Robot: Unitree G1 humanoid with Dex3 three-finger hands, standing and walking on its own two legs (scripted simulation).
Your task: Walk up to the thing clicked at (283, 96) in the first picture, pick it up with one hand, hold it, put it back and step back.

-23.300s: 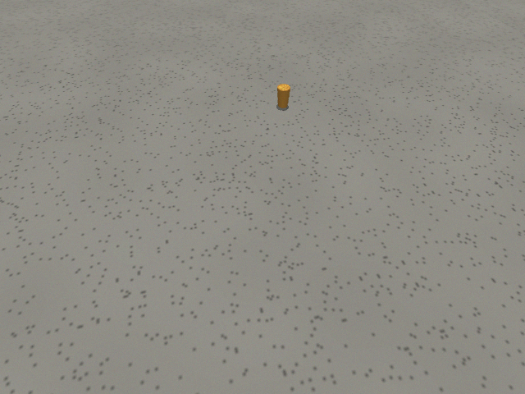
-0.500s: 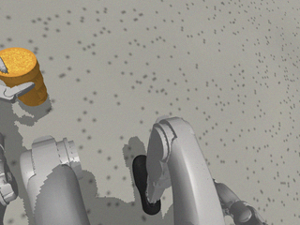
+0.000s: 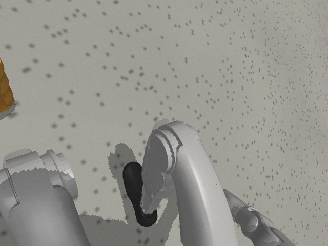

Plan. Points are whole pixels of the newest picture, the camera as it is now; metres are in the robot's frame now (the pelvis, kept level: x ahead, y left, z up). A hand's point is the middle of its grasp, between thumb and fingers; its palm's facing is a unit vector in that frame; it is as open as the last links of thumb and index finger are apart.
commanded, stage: lower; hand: left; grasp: from the side
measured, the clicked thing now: out of the picture +0.47 +0.25 -0.21
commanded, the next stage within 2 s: loosen in 0.34 s
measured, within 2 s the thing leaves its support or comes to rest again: rests again in 1.60 s
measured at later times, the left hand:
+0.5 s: hand out of the picture +0.46 +0.28 -0.18, palm faces +0.25 -0.97 -0.03, open 7.1 cm
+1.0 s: hand out of the picture +0.47 +0.28 -0.16, palm faces +0.27 -0.96 -0.01, open 11.5 cm
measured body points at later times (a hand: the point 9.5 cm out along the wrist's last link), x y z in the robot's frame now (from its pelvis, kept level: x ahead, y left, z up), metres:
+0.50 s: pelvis -0.01 +0.00 +0.00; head +0.25 +0.19 +0.32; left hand +0.44 +0.33 -0.18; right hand +0.15 -0.24 -0.04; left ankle +0.07 +0.13 -0.27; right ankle +0.13 -0.12 -0.27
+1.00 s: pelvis -0.01 +0.00 +0.00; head +0.24 +0.19 +0.32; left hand +0.45 +0.33 -0.16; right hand +0.15 -0.24 -0.03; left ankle +0.07 +0.13 -0.27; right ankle +0.13 -0.12 -0.27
